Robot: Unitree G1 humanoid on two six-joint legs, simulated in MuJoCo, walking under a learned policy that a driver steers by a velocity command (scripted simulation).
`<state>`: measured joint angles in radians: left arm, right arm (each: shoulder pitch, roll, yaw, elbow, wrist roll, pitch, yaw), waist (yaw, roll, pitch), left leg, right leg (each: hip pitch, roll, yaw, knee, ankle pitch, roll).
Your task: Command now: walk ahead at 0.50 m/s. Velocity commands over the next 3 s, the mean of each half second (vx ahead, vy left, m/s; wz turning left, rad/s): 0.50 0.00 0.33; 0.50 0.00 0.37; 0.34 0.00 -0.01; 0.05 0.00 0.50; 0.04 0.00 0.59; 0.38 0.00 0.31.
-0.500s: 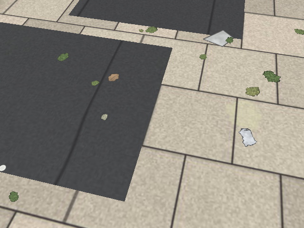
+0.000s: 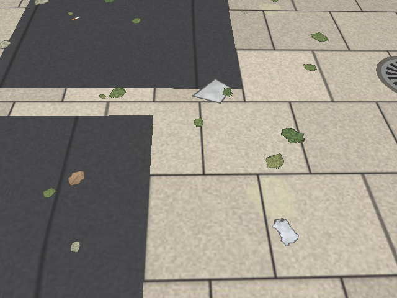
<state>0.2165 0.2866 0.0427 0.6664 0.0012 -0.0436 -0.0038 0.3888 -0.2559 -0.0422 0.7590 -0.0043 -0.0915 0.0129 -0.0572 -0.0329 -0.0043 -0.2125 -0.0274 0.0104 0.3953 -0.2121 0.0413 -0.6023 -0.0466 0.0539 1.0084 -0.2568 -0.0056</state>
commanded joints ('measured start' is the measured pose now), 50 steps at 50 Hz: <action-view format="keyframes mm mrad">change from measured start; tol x32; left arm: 1 -87 13 -9 -78 4 -36 -10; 50 -66 71 20 43 -16 -33 -8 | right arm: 1 -43 -180 -44 -69 13 1 -7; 50 -123 -155 -42 -89 -7 -3 -7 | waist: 1 16 120 23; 11 137 131 -129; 13 137 -327 -320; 31 115 -15 78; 37 18 324 -303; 50 27 83 25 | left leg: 1 24 232 -240 -207 134 174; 9 72 234 -285 -89 193 117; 15 -624 78 -130 867 -247 -35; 31 -428 114 0 266 143 8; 35 56 -42 99 175 68 113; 37 581 336 -755 -6 -161 364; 50 66 184 -76 -249 311 168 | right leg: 1 -42 -26 -7 -199 118 15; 10 384 47 -37 -601 196 -17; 13 973 -399 599 -642 54 -260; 19 496 -226 146 -817 151 -193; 29 555 -238 -145 -851 328 -149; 35 549 -188 -277 -315 832 -58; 37 -105 68 -117 319 -357 41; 38 -204 35 40 388 -321 24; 50 -64 -87 -7 -190 345 36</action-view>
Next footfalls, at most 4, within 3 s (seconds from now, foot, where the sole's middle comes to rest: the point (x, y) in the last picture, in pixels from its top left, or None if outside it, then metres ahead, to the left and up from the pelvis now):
0.22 right None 0.27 -0.15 -0.78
0.70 left None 0.47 0.18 -0.78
1.24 right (161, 210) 0.85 0.10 -0.78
1.74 left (97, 231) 0.77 0.33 -0.78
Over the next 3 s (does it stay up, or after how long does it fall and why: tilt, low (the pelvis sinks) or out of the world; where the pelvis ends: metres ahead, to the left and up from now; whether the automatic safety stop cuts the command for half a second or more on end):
stays up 0.81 0.39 0.00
